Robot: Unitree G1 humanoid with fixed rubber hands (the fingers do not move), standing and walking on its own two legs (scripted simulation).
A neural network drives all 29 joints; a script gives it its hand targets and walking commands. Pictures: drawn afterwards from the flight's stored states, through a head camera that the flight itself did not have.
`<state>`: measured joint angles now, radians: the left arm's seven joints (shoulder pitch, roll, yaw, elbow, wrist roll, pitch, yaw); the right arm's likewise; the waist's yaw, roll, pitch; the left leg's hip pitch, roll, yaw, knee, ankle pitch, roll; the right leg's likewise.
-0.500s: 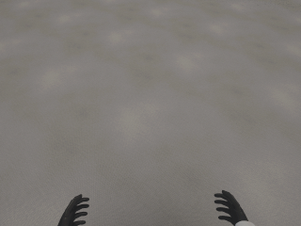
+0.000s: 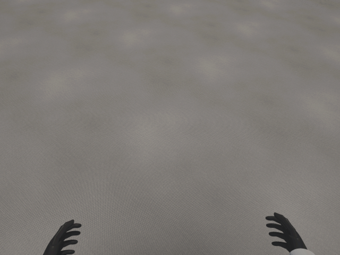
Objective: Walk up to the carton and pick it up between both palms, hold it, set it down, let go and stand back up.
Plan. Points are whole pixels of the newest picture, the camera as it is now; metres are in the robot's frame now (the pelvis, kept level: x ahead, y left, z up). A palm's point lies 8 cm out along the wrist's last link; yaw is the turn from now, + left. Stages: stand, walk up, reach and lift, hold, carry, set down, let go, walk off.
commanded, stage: stand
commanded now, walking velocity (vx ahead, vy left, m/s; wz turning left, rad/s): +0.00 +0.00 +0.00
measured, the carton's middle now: out of the picture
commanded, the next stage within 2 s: walk up in 1.46 s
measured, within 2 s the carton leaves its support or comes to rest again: neither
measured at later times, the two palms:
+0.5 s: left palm out of the picture +0.14 +0.28 -0.08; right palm (294, 247) +0.15 -0.28 -0.06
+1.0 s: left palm out of the picture +0.13 +0.28 -0.09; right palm (295, 249) +0.14 -0.28 -0.06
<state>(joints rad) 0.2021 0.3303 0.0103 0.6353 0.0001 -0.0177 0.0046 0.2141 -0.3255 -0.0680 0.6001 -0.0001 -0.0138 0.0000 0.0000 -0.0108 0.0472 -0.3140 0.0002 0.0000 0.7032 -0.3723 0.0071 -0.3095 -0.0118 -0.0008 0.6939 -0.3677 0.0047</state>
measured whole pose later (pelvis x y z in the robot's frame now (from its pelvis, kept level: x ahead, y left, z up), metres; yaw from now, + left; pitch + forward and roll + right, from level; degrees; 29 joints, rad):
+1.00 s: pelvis +0.00 +0.00 +0.00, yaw +0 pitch -1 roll +0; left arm 0.20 0.34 0.01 0.71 0.00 -0.02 0.00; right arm 0.21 -0.34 -0.05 0.62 0.00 -0.02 0.00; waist 0.00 -0.01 0.03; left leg -0.31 0.00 0.00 0.71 -0.37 0.01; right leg -0.31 -0.01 0.00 0.69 -0.37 0.00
